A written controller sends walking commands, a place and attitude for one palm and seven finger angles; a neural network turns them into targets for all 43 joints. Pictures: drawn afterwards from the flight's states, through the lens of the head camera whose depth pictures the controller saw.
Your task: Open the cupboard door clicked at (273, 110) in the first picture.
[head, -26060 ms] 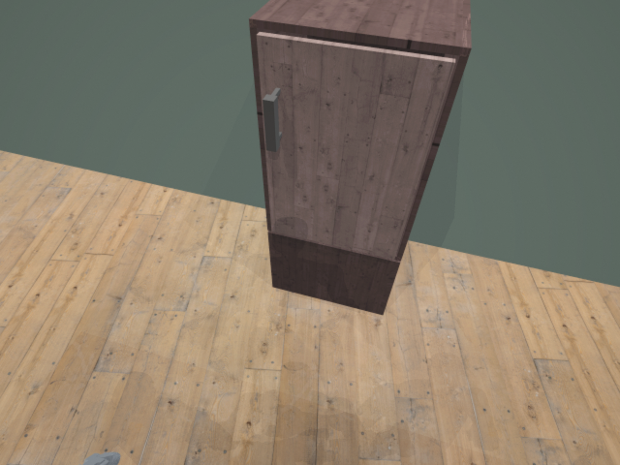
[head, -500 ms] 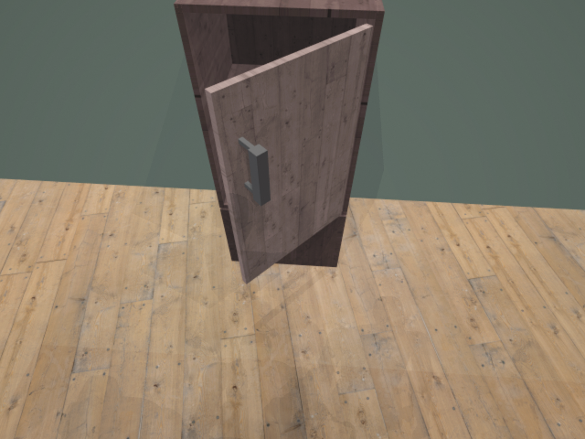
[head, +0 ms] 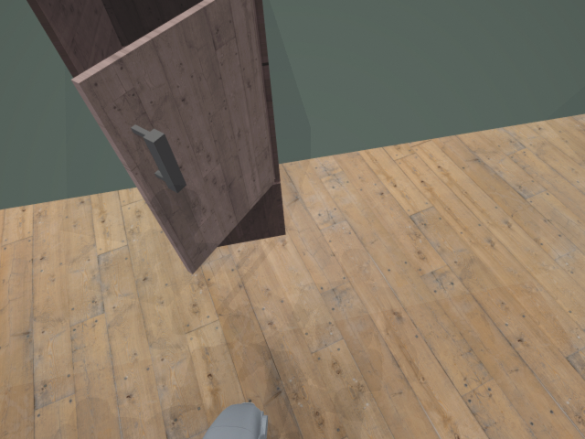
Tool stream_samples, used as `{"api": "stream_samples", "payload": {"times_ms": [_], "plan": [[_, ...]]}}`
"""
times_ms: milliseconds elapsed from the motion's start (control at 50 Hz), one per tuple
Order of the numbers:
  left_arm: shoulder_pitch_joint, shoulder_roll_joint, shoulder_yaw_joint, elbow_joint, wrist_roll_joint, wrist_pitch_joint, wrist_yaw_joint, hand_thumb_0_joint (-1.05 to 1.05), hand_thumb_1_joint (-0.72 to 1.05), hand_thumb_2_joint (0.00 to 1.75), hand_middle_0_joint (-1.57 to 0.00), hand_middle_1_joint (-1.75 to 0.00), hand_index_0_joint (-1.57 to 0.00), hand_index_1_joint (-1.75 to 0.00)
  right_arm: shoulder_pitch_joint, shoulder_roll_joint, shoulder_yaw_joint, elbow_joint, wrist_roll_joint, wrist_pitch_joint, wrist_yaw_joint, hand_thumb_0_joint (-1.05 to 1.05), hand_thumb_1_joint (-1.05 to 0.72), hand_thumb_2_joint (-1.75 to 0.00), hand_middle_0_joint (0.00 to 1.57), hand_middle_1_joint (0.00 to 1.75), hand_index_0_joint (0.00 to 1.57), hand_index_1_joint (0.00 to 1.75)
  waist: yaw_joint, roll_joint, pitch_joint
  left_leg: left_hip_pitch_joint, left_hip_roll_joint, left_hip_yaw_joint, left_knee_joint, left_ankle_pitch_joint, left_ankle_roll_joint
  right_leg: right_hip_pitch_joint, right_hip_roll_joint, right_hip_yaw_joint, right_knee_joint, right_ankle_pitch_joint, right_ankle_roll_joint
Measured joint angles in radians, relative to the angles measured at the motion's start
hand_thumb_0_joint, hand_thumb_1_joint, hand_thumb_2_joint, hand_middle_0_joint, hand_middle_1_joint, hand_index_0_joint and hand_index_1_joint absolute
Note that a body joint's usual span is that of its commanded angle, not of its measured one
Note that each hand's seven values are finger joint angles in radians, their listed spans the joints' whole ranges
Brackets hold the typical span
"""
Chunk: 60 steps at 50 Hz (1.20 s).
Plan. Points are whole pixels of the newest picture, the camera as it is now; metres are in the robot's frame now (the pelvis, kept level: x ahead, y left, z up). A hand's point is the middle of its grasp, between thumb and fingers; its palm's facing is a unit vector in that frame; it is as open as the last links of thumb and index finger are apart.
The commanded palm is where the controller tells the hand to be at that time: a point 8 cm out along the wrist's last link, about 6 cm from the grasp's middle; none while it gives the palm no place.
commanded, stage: walk to a spot facing it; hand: left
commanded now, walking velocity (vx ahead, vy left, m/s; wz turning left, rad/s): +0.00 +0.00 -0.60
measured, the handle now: (158, 158) +0.54 +0.30 +0.02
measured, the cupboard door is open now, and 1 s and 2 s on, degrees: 46 46 46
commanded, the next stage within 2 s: none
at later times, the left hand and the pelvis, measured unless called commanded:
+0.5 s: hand (174, 416) +0.16 +0.21 -0.16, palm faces -0.26 -0.94 -0.22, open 7.4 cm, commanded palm none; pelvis +0.01 +0.03 +0.01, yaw -18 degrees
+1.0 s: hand (243, 380) +0.22 +0.11 -0.17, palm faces -0.58 -0.79 -0.19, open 7.4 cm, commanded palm none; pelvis +0.01 +0.01 +0.00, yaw -37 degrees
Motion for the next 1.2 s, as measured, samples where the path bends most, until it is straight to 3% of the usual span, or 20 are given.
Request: {"api": "stream_samples", "payload": {"times_ms": [180,240,280,300,320,380,420,500,580,600,660,720,780,860,920,960,1000,1120,1180,1200], "plan": [[0.024,-0.01,-0.004,-0.016,0.004,0.004,0.0,0.0,0.91,0.9,-0.2,-0.3,-0.2,-0.3,-0.069,0.035,0.014,-0.066,0.014,-0.011,0.0,0.01,-0.91,-0.9,0.2,0.3,0.2,0.3,0.015,-0.039,-0.017,0.056,-0.03,-0.039,-0.15,0.001,-0.005,0.017,0.037,0.118,-0.087,0.064,0.012],[0.021,-0.004,0.0,-0.022,0.003,0.009,-0.002,0.0,0.91,0.9,-0.2,-0.3,-0.2,-0.3,-0.076,0.047,0.021,-0.083,0.018,-0.022,-0.001,0.01,-0.91,-0.9,0.2,0.3,0.2,0.3,0.02,-0.054,-0.023,0.105,-0.041,-0.049,-0.288,0.029,0.002,0.003,0.049,0.149,-0.077,0.063,0.025],[0.024,0.002,0.001,-0.026,-0.001,0.014,-0.003,0.0,0.91,0.9,-0.2,-0.3,-0.2,-0.3,-0.067,0.048,0.029,-0.096,0.019,-0.037,-0.002,0.01,-0.91,-0.9,0.2,0.3,0.2,0.3,0.016,-0.053,-0.038,0.169,-0.033,-0.056,-0.46,0.114,0.016,-0.023,0.067,0.165,-0.041,0.047,0.037],[0.026,0.001,0.001,-0.031,-0.006,0.018,-0.007,0.0,0.91,0.9,-0.2,-0.3,-0.2,-0.3,-0.055,0.04,0.032,-0.106,0.014,-0.048,-0.002,0.01,-0.91,-0.9,0.2,0.3,0.2,0.3,0.011,-0.034,-0.05,0.187,-0.01,-0.071,-0.522,0.175,0.046,-0.055,0.082,0.146,0.013,0.0,0.048],[0.013,0.011,0.002,-0.03,-0.006,0.021,-0.012,0.0,0.91,0.9,-0.2,-0.3,-0.2,-0.3,-0.051,0.043,0.034,-0.107,0.007,-0.054,-0.005,0.01,-0.91,-0.9,0.2,0.3,0.2,0.3,0.012,-0.045,-0.042,0.18,-0.011,-0.06,-0.501,0.174,0.055,-0.091,0.064,0.118,0.106,-0.081,0.067],[-0.023,0.041,0.011,-0.034,0.003,0.025,-0.027,0.01,0.91,0.9,-0.2,-0.3,-0.2,-0.3,-0.019,0.056,0.051,-0.108,-0.01,-0.058,-0.006,0.01,-0.91,-0.9,0.2,0.3,0.2,0.3,0.017,-0.07,-0.02,0.195,0.002,-0.023,-0.49,0.134,0.044,-0.199,0.01,0.029,0.399,-0.186,0.111],[-0.045,0.051,0.014,-0.045,0.001,0.028,-0.036,0.01,0.91,0.9,-0.2,-0.3,-0.2,-0.3,0.01,0.054,0.055,-0.105,-0.015,-0.056,-0.005,0.01,-0.91,-0.9,0.2,0.3,0.2,0.3,0.015,-0.062,-0.008,0.215,0.022,-0.01,-0.515,0.14,0.035,-0.235,-0.026,-0.02,0.482,-0.181,0.128],[-0.074,0.055,0.009,-0.068,-0.001,0.029,-0.052,0.01,0.91,0.9,-0.19,-0.3,-0.19,-0.3,0.058,0.035,0.05,-0.089,-0.018,-0.049,-0.002,0.01,-0.91,-0.9,0.2,0.3,0.2,0.3,0.002,-0.027,0.007,0.242,0.07,0.029,-0.535,0.144,0.021,-0.212,-0.075,-0.084,0.356,-0.144,0.132],[-0.091,0.06,0.002,-0.076,-0.003,0.021,-0.061,0.01,0.91,0.9,-0.19,-0.3,-0.19,-0.3,0.102,0.002,0.035,-0.075,-0.014,-0.039,0.006,0.01,-0.91,-0.9,0.2,0.3,0.2,0.3,-0.02,-0.001,0.009,0.239,0.109,0.078,-0.471,0.097,-0.004,-0.114,-0.08,-0.119,0.115,-0.03,0.108],[-0.086,0.069,-0.002,-0.085,-0.002,0.013,-0.062,0.01,0.91,0.9,-0.19,-0.3,-0.19,-0.3,0.119,-0.004,0.031,-0.076,-0.01,-0.035,0.009,0.01,-0.91,-0.9,0.2,0.3,0.2,0.3,-0.025,-0.013,-0.002,0.22,0.106,0.094,-0.424,0.074,-0.008,-0.077,-0.092,-0.108,0.032,0.064,0.088],[-0.097,0.055,-0.008,-0.077,-0.001,-0.003,-0.04,0.0,0.91,0.9,-0.19,-0.3,-0.19,-0.3,0.101,-0.04,0.015,-0.054,0.003,-0.006,0.007,0.01,-0.91,-0.9,0.2,0.3,0.2,0.3,-0.033,0.01,0.013,0.116,0.087,0.035,-0.146,-0.096,-0.009,-0.104,-0.068,-0.075,0.077,0.016,0.065],[-0.092,0.042,-0.013,-0.074,0.002,0.007,-0.02,0.0,0.91,0.9,-0.2,-0.3,-0.2,-0.3,0.076,-0.046,0.009,-0.044,0.007,0.002,0.004,0.01,-0.91,-0.9,0.2,0.3,0.2,0.3,-0.04,-0.003,0.021,0.047,0.05,0.013,-0.005,-0.08,-0.013,-0.094,-0.053,-0.036,0.05,0.031,0.067],[-0.083,0.035,-0.018,-0.066,0.005,0.016,-0.015,0.0,0.91,0.9,-0.2,-0.3,-0.2,-0.3,0.066,-0.032,0.012,-0.057,0.01,-0.008,0.007,0.01,-0.91,-0.9,0.2,0.3,0.2,0.3,-0.042,-0.033,0.011,0.05,0.024,0.024,-0.098,-0.044,-0.017,-0.084,-0.047,0.007,0.008,0.062,0.07],[-0.072,0.026,-0.021,-0.061,0.0,0.027,-0.021,0.0,0.91,0.9,-0.2,-0.3,-0.2,-0.3,0.072,-0.01,0.025,-0.08,0.012,-0.033,0.008,0.01,-0.91,-0.9,0.2,0.3,0.2,0.3,-0.043,-0.049,-0.015,0.135,0.001,0.024,-0.391,0.068,-0.005,-0.101,-0.023,0.053,0.015,0.067,0.085],[-0.077,0.027,-0.017,-0.058,-0.005,0.041,-0.032,0.01,0.91,0.9,-0.2,-0.3,-0.2,-0.3,0.088,0.01,0.039,-0.085,-0.006,-0.055,0.004,0.01,-0.91,-0.9,0.2,0.3,0.2,0.3,-0.041,-0.05,-0.027,0.144,0.023,0.04,-0.43,0.14,0.052,-0.178,-0.011,0.029,0.209,-0.108,0.095],[-0.086,0.033,-0.009,-0.052,0.0,0.042,-0.044,0.01,0.91,0.9,-0.2,-0.3,-0.2,-0.3,0.104,0.03,0.051,-0.082,-0.013,-0.06,0.005,0.01,-0.91,-0.9,0.2,0.3,0.2,0.3,-0.037,-0.059,-0.027,0.167,0.037,0.06,-0.452,0.138,0.051,-0.229,-0.026,-0.01,0.385,-0.143,0.109],[-0.091,0.032,-0.003,-0.052,0.001,0.042,-0.054,0.01,0.91,0.9,-0.2,-0.3,-0.2,-0.3,0.122,0.043,0.058,-0.076,-0.018,-0.059,0.006,0.01,-0.91,-0.9,0.2,0.3,0.2,0.3,-0.03,-0.055,-0.029,0.198,0.053,0.079,-0.498,0.151,0.042,-0.245,-0.054,-0.053,0.453,-0.13,0.122],[-0.083,0.016,-0.008,-0.051,0.003,0.029,-0.078,0.01,0.91,0.9,-0.19,-0.3,-0.19,-0.3,0.162,0.04,0.052,-0.056,-0.022,-0.069,0.02,0.01,-0.91,-0.9,0.2,0.3,0.2,0.3,-0.039,-0.01,-0.05,0.259,0.111,0.156,-0.553,0.151,0.01,-0.152,-0.101,-0.135,0.213,-0.127,0.113],[-0.075,0.02,-0.012,-0.054,0.006,0.005,-0.08,0.01,0.91,0.9,-0.2,-0.3,-0.19,-0.3,0.192,0.024,0.042,-0.047,-0.015,-0.067,0.029,0.01,-0.9,-0.9,0.2,0.3,0.2,0.3,-0.05,0.002,-0.064,0.243,0.143,0.186,-0.458,0.077,-0.006,-0.056,-0.096,-0.148,-0.002,-0.061,0.076],[-0.077,0.018,-0.011,-0.052,0.005,-0.008,-0.074,0.01,0.91,0.9,-0.2,-0.3,-0.2,-0.3,0.191,0.016,0.036,-0.037,-0.009,-0.057,0.031,0.01,-0.91,-0.9,0.2,0.3,0.2,0.3,-0.047,0.008,-0.06,0.213,0.144,0.164,-0.365,-0.01,-0.007,-0.063,-0.089,-0.142,0.006,0.011,0.06]]}}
